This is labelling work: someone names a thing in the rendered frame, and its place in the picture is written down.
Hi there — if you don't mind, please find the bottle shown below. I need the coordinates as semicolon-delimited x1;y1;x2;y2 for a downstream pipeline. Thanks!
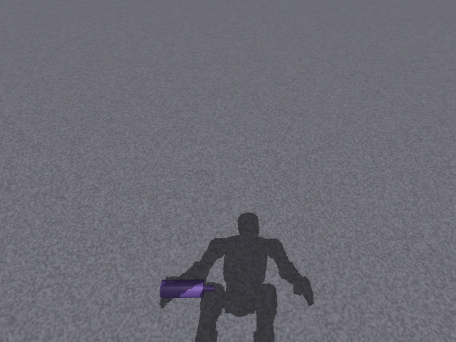
160;279;214;298

